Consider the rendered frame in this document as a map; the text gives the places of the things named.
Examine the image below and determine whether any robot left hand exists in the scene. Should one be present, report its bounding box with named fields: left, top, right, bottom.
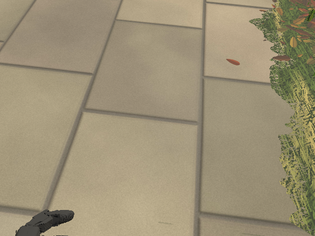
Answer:
left=15, top=209, right=75, bottom=236

